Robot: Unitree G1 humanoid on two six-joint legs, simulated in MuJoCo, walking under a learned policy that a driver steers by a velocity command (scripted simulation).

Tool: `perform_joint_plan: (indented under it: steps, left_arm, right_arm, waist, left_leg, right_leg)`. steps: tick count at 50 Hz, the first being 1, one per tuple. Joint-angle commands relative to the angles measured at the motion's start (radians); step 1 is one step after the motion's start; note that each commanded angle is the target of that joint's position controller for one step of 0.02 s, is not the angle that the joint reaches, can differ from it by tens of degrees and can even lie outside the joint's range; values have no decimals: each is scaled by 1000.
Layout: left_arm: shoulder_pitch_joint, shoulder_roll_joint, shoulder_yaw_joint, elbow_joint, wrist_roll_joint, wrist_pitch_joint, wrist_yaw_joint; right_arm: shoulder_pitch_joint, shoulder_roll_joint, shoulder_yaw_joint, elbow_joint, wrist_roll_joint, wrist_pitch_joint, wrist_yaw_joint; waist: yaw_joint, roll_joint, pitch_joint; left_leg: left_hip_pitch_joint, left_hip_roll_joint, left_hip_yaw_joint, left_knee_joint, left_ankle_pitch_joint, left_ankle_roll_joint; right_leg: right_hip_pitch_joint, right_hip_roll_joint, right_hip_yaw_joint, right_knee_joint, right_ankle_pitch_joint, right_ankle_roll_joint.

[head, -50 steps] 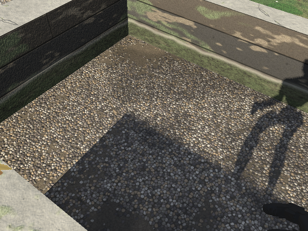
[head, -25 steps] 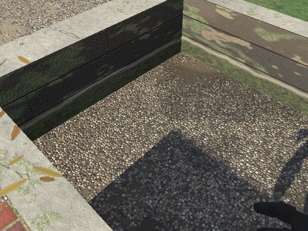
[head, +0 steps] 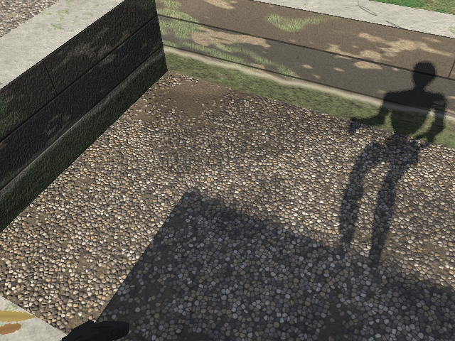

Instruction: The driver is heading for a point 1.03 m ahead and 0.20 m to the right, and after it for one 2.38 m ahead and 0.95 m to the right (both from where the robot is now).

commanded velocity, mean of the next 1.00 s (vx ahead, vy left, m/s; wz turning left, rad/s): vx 0.50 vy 0.00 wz -0.50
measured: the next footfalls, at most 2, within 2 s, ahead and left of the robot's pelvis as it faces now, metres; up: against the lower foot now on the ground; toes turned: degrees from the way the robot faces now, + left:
left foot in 0.32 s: +0.12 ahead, +0.12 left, +0.00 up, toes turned -29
right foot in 0.66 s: -0.02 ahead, -0.03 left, +0.00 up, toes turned -25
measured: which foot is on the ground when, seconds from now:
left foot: up 0.00-0.30, down 0.32-1.00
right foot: down 0.00-0.34, up 0.36-0.64, down 0.66-1.00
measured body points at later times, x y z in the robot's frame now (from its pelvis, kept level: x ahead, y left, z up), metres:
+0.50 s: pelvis -0.01 +0.08 +0.01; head +0.01 +0.09 +0.46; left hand +0.28 +0.26 -0.05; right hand +0.08 -0.20 -0.07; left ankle +0.08 +0.17 -0.71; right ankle -0.04 -0.05 -0.64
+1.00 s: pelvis +0.00 +0.08 +0.01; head +0.00 +0.09 +0.46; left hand +0.28 +0.15 -0.07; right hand +0.06 -0.20 -0.06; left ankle +0.08 +0.14 -0.71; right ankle -0.06 -0.01 -0.71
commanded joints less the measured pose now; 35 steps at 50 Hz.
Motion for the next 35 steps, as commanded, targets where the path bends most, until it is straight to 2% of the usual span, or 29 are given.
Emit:
perform_joint_plan:
  steps: [1, 2, 4, 5, 8, 9, 10, 11, 13, 14, 15, 16, 17, 18, 19, 20, 21, 23, 25, 27, 28, 30, 31, 32, 33, 34, 35]
  left_arm:
    - [101, 205, 60, -59, -6, -8, 15]
    - [60, 177, 48, -67, -9, -13, 15]
    - [-25, 131, 29, -92, -15, -27, 10]
    - [-38, 122, 24, -98, -14, -35, 5]
    - [-6, 138, 28, -90, -9, -48, -6]
    - [-8, 130, 29, -88, -4, -46, -10]
    - [-4, 124, 29, -89, 8, -34, -11]
    - [5, 137, 34, -90, 14, -19, -12]
    - [12, 156, 45, -85, 20, 6, -17]
    - [-5, 168, 43, -104, 20, 18, -29]
    - [-54, 177, 47, -108, 7, 27, -32]
    - [-62, 164, 47, -110, -7, 31, -29]
    - [-75, 128, 40, -124, -24, 23, -29]
    - [-114, 89, 30, -161, -34, 19, -33]
    - [-161, 152, 48, -173, -10, 15, -33]
    - [-185, 181, 66, -164, -2, 11, -33]
    - [-159, 167, 69, -145, -9, 18, -26]
    - [-77, 151, 66, -112, -2, 41, -28]
    - [-33, 147, 63, -89, -5, 67, -20]
    - [-49, 129, 45, -87, -1, 80, -24]
    - [-66, 97, 27, -93, 6, 76, -18]
    - [-79, 100, 16, -99, 14, 74, -14]
    - [-68, 100, 12, -99, 13, 70, -14]
    - [-22, 82, 5, -85, 13, 65, -16]
    - [28, 64, -2, -69, 19, 59, -21]
    - [98, 83, -2, -58, 37, 52, -18]
    - [94, 259, 56, -72, 2, 58, -16]
  right_arm:
    - [-225, -114, -28, -183, -14, -11, -16]
    - [-189, -116, -29, -172, -16, -9, -20]
    - [-150, -94, -23, -153, -27, 4, -25]
    - [-150, -83, -21, -151, -26, 13, -24]
    - [-179, -63, -14, -158, -18, 30, -19]
    - [-194, -41, -2, -161, -18, 32, -18]
    - [-204, -12, 13, -158, -22, 28, -12]
    - [-224, -7, 20, -157, -24, 24, -3]
    - [-246, -11, 23, -168, -6, 13, 6]
    - [-231, -15, 27, -156, 16, -3, 16]
    - [-179, -5, 28, -139, 11, -16, 23]
    - [-127, -6, 27, -115, -6, -25, 26]
    - [-57, -48, 10, -93, -23, -38, 23]
    - [-38, -180, -26, -97, -32, -47, 28]
    - [-20, -219, -37, -102, -27, -54, 30]
    - [-39, -187, -27, -109, -22, -63, 27]
    - [-95, -144, -8, -123, -24, -73, 22]
    - [-171, -106, 9, -132, -19, -94, 22]
    - [-165, -87, 13, -126, -19, -104, 39]
    - [-145, -78, 15, -110, -22, -105, 52]
    - [-113, -70, 22, -100, -38, -102, 54]
    - [-63, -107, 4, -80, -47, -88, 53]
    - [-57, -118, -3, -78, -43, -78, 51]
    - [-76, -123, -7, -81, -27, -66, 48]
    - [-77, -109, -5, -81, -16, -55, 45]
    - [-89, -50, 6, -91, -12, -43, 39]
    - [-213, -50, 24, -199, -22, -37, 45]
  waist:
    - [79, -148, -66]
    - [35, -113, -59]
    - [-18, -125, -61]
    - [-22, -126, -68]
    - [-11, -101, -102]
    - [-7, -98, -106]
    - [11, -115, -106]
    - [37, -136, -108]
    - [61, -165, -113]
    - [65, -184, -123]
    - [17, -177, -109]
    - [2, -146, -97]
    - [-18, -62, -118]
    - [-52, 224, -123]
    - [-75, 236, -68]
    - [-55, 129, -38]
    - [-7, 79, -40]
    - [61, 109, -76]
    - [89, 103, -91]
    - [79, 94, -89]
    - [50, 115, -72]
    - [19, 137, -90]
    - [18, 135, -103]
    - [46, 116, -120]
    - [60, 83, -132]
    - [72, -101, -108]
    - [130, -370, -41]
  left_leg:
    - [-478, -1, -171, 405, -25, -91]
    - [-454, 20, -171, 420, 49, -103]
    - [-345, 38, -165, 379, 122, -121]
    - [-309, 37, -156, 368, 136, -126]
    - [-254, 43, -150, 230, 168, -121]
    - [-215, 50, -144, 109, 166, -114]
    - [-165, 44, -128, 7, 154, -105]
    - [-119, 21, -103, -50, 119, -98]
    - [-35, 1, -96, -157, 99, -85]
    - [63, -7, -102, -214, 90, -86]
    - [168, -8, -90, -323, 137, -73]
    - [281, 11, -90, -361, 143, -57]
    - [453, 100, -166, -335, 134, -20]
    - [387, 240, -401, -508, -116, 44]
    - [308, 355, -586, -623, -185, 99]
    - [231, 379, -612, -629, -156, 132]
    - [175, 361, -549, -622, -34, 131]
    - [107, 305, -382, -610, 174, 136]
    - [90, 269, -258, -576, 308, 125]
    - [104, 233, -161, -536, 326, 96]
    - [109, 218, -128, -527, 360, 96]
    - [151, 240, -126, -504, 287, 117]
    - [154, 244, -129, -494, 219, 110]
    - [118, 238, -113, -470, 147, 82]
    - [62, 208, -79, -416, 108, 36]
    - [-97, 133, 15, -179, 108, -20]
    - [-311, -3, -2, -157, -85, -64]
  right_leg:
    - [266, -392, 582, -257, 612, -273]
    - [192, -339, 501, -249, 620, -230]
    - [46, -239, 403, -279, 559, -162]
    - [7, -216, 390, -286, 557, -146]
    - [13, -175, 376, -281, 509, -120]
    - [20, -142, 352, -266, 470, -97]
    - [18, -121, 341, -263, 431, -92]
    - [15, -107, 358, -267, 379, -97]
    - [21, -122, 413, -284, 231, -112]
    - [-21, -110, 457, -329, 49, -110]
    - [-60, -99, 460, -323, -47, -94]
    - [-125, -80, 459, -296, -96, -64]
    - [-282, -41, 395, -196, -146, -18]
    - [-345, 72, 188, 15, -135, 29]
    - [-395, 57, 165, 204, -128, 57]
    - [-392, 38, 170, 335, -91, 80]
    - [-349, 41, 178, 412, -58, 103]
    - [-250, 29, 140, 512, -6, 134]
    - [-183, 12, 121, 471, 16, 150]
    - [-111, -5, 81, 276, -7, 148]
    - [-88, -9, 81, 179, -53, 135]
    - [-39, -9, 36, 47, -144, 104]
    - [3, -9, 14, -29, -114, 84]
    - [101, -7, -16, -141, -3, 58]
    - [207, -1, -7, -210, 11, 32]
    - [299, -116, 203, -259, 35, -13]
    - [204, -236, 531, -325, 25, -97]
